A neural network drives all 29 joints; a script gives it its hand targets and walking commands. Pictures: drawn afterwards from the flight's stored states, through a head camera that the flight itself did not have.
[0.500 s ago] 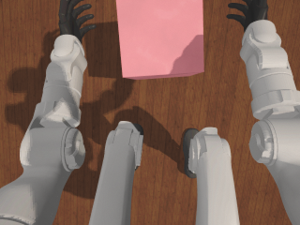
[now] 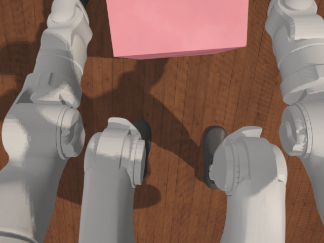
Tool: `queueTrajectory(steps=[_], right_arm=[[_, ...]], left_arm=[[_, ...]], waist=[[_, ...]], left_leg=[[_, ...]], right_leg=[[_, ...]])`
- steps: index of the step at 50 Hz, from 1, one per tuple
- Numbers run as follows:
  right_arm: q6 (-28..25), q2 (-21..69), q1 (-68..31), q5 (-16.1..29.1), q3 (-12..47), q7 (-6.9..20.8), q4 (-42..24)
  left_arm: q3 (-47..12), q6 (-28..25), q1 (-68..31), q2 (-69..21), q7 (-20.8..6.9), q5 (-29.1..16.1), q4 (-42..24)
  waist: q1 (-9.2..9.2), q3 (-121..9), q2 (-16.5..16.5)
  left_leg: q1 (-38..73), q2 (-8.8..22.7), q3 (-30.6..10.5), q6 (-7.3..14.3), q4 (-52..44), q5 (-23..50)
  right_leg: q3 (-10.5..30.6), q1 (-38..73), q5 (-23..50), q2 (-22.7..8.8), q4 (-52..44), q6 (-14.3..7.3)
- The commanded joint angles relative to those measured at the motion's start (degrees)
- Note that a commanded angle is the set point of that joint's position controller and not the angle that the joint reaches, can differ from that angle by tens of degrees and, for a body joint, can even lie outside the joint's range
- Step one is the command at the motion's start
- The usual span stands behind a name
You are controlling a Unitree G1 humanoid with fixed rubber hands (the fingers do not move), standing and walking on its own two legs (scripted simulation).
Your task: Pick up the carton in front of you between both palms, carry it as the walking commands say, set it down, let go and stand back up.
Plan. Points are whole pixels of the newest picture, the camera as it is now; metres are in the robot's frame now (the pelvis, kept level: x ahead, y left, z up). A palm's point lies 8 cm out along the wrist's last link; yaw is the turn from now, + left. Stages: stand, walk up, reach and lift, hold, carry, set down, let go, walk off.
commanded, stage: reach and lift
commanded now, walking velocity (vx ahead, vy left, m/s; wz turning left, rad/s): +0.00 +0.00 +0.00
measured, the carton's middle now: (174, 3) +0.54 +0.03 -0.24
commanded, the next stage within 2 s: none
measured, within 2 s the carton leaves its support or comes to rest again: leaves its support in 0.72 s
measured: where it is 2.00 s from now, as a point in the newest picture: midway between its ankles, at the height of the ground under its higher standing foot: (175, 163)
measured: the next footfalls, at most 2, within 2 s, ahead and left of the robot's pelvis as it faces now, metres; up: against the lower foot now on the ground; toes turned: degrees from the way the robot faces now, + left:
none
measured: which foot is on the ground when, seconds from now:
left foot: down 0.00-1.00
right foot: down 0.00-1.00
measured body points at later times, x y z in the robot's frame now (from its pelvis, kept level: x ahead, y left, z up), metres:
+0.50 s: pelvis -0.01 +0.00 +0.00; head +0.36 +0.00 +0.24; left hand +0.54 +0.18 -0.18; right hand +0.57 -0.12 -0.18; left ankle +0.11 +0.12 -0.34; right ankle +0.10 -0.12 -0.34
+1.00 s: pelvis -0.01 +0.00 +0.04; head +0.29 +0.00 +0.39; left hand +0.52 +0.18 -0.04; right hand +0.53 -0.12 -0.04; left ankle +0.11 +0.13 -0.33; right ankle +0.10 -0.13 -0.33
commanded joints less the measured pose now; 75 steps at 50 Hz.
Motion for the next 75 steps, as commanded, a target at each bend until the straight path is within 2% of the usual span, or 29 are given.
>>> queueTrajectory(steps=[1,5,8,12,16,19,20,22,24,27,31,33,37,39,40,42,44,48,51,55,59,68,75], right_arm=[[-1.48,-3.85,-14.96,0.60,-0.02,-0.59,-7.43],[-1.17,-3.77,-12.47,-0.94,-1.87,-0.81,-5.21],[-1.19,-3.60,-12.96,-1.82,-2.69,-0.72,-4.61],[-1.11,-2.36,-15.11,-1.51,-2.06,-0.52,-4.32],[-0.91,3.12,-18.49,-0.52,0.68,-0.08,-4.47],[-0.71,5.85,-20.50,-2.22,0.21,0.02,-4.16],[-0.35,14.81,-23.57,-1.80,3.00,1.34,-4.88],[0.51,31.18,-28.61,-2.90,4.86,5.18,-4.30],[1.97,46.20,-31.02,-5.01,4.51,9.69,-4.94],[4.09,56.24,-28.86,-7.54,1.94,13.89,-7.26],[5.43,62.66,-28.31,-6.11,3.65,15.14,-12.09],[5.84,65.54,-29.13,-4.38,6.51,14.79,-15.90],[6.86,71.00,-33.07,-1.28,12.69,12.75,-27.93],[8.25,73.29,-32.31,-1.91,13.81,12.19,-32.74],[8.88,74.85,-31.24,-2.24,14.90,11.65,-34.34],[10.26,76.31,-27.63,-3.75,14.78,11.32,-34.75],[11.67,77.91,-23.60,-5.87,12.99,11.85,-31.72],[14.20,78.63,-17.73,-12.79,3.75,13.74,-20.83],[14.97,77.27,-17.13,-17.06,-2.51,14.83,-17.17],[15.04,76.98,-18.00,-19.23,-5.84,15.52,-16.02],[15.47,78.57,-17.66,-19.44,-5.59,15.93,-16.71],[17.38,84.76,-12.25,-15.57,3.35,16.97,-24.36],[17.36,87.56,-4.61,-13.62,8.59,16.71,-27.47]], left_arm=[[-0.12,-1.53,-11.45,7.89,0.04,-0.56,-5.73],[-0.61,-1.21,-10.62,6.19,-0.09,-0.86,-5.04],[-0.56,-1.08,-11.68,5.71,-0.15,-0.46,-5.22],[-1.01,-0.86,-13.91,4.84,-0.17,-0.30,-5.27],[-2.92,-0.64,-17.34,0.58,-0.57,-0.48,-4.95],[-1.33,-0.39,-18.48,-1.87,-0.64,2.11,-3.90],[-3.75,-0.20,-21.96,-10.09,-2.07,2.00,-5.46],[-6.45,0.97,-28.33,-26.76,-6.02,3.06,-5.88],[-7.82,2.92,-32.69,-41.39,-10.79,4.70,-7.43],[-7.35,5.70,-32.70,-50.86,-15.78,6.58,-10.76],[-10.04,7.63,-32.38,-56.87,-18.12,5.19,-16.91],[-13.14,8.20,-33.25,-58.91,-18.21,3.26,-21.40],[-18.79,9.87,-33.42,-64.73,-17.10,-0.93,-31.06],[-19.86,11.48,-32.16,-65.98,-17.23,-0.89,-34.18],[-21.42,12.13,-31.09,-68.57,-16.67,-0.52,-34.96],[-21.90,13.39,-28.48,-70.21,-16.11,0.63,-35.83],[-20.50,14.76,-25.30,-72.08,-16.11,3.04,-33.19],[-11.88,17.07,-19.26,-73.48,-17.06,10.67,-22.53],[-6.00,17.74,-18.64,-72.82,-17.67,15.50,-19.25],[-3.57,17.75,-20.39,-73.00,-18.01,17.80,-19.35],[-4.68,18.26,-20.59,-74.95,-18.32,17.95,-20.52],[-13.18,20.16,-14.30,-81.08,-19.14,13.99,-26.03],[-17.34,20.07,-6.06,-83.30,-19.01,12.39,-27.76]], waist=[[3.11,-77.28,-4.56],[1.34,-72.57,-3.18],[0.83,-69.84,-2.75],[1.18,-68.28,-2.80],[2.05,-67.47,-3.26],[2.60,-66.18,-3.47],[2.83,-66.49,-3.90],[2.42,-65.10,-4.19],[2.47,-62.16,-4.43],[2.11,-59.93,-4.06],[2.52,-66.01,-3.68],[2.97,-73.85,-3.63],[3.16,-98.87,-4.02],[2.52,-108.10,-4.05],[1.54,-111.09,-3.74],[0.76,-110.28,-3.04],[0.63,-102.73,-2.42],[0.66,-81.40,-2.13],[0.60,-76.06,-1.85],[0.07,-78.38,-1.34],[-0.35,-83.42,-0.49],[-0.61,-93.86,-0.32],[-0.60,-90.19,-1.29]], left_leg=[[36.43,-0.10,3.08,-0.95,-8.11,28.98],[35.55,-0.43,2.54,-1.19,-8.64,26.20],[34.19,-0.49,2.33,-1.24,-9.17,23.83],[33.14,-0.50,2.46,-1.17,-9.93,21.20],[32.80,-0.78,2.76,-0.97,-10.80,19.31],[33.97,-1.46,2.77,-0.83,-11.22,18.41],[34.16,-1.98,2.97,-0.45,-11.06,18.50],[33.04,-3.02,3.35,-0.37,-10.17,17.81],[30.62,-4.01,3.86,-0.05,-9.39,16.11],[27.89,-4.56,4.68,0.42,-8.63,16.42],[29.95,-4.79,5.15,0.84,-7.45,21.95],[33.68,-4.80,5.39,0.74,-6.95,25.81],[44.53,-5.59,5.91,0.11,-7.10,36.59],[45.96,-6.11,6.28,-0.25,-8.35,38.16],[46.67,-6.41,6.69,-0.67,-9.19,37.93],[47.06,-7.06,6.73,-0.91,-11.46,35.38],[44.44,-7.40,6.62,-0.95,-14.42,29.55],[35.46,-7.48,6.38,-0.31,-21.42,14.68],[34.30,-7.48,6.16,0.19,-25.47,9.70],[37.54,-7.59,5.95,0.39,-29.22,8.82],[42.47,-7.68,5.93,0.27,-32.50,9.15],[54.98,-8.01,5.54,-0.39,-38.27,16.36],[60.68,-8.24,4.35,-0.53,-43.65,19.22]], right_leg=[[-3.12,37.71,25.47,-0.11,-7.42,0.61],[-3.72,32.93,21.71,0.00,-8.04,0.19],[-3.73,30.70,19.28,-0.12,-8.60,-0.06],[-3.57,30.47,17.13,-0.13,-9.23,-0.20],[-3.44,31.78,15.67,0.42,-9.92,-0.28],[-3.67,32.15,14.69,1.18,-10.23,-0.06],[-3.76,32.34,14.72,1.74,-10.10,-0.28],[-3.94,31.48,14.36,3.01,-9.71,-0.50],[-4.36,29.88,13.19,4.08,-9.20,-0.71],[-5.03,27.20,13.82,4.98,-8.67,-1.46],[-5.39,29.12,19.14,5.31,-7.52,-2.15],[-5.47,32.65,22.88,5.52,-7.08,-2.17],[-6.18,44.67,32.70,6.24,-7.26,-1.51],[-6.34,50.71,35.92,6.53,-8.44,-1.13],[-6.82,51.27,36.21,6.92,-9.29,-0.91],[-7.24,49.34,33.19,7.31,-11.67,-0.79],[-7.70,43.16,26.23,7.57,-14.74,-0.84],[-7.83,32.09,11.53,7.53,-21.66,-1.15],[-7.46,30.59,7.38,7.54,-25.66,-1.53],[-7.24,33.21,6.70,7.77,-29.46,-1.75],[-7.28,37.48,7.19,7.84,-32.69,-1.65],[-7.04,49.71,13.76,7.86,-38.74,-0.77],[-5.57,57.32,16.86,7.77,-44.54,-0.08]])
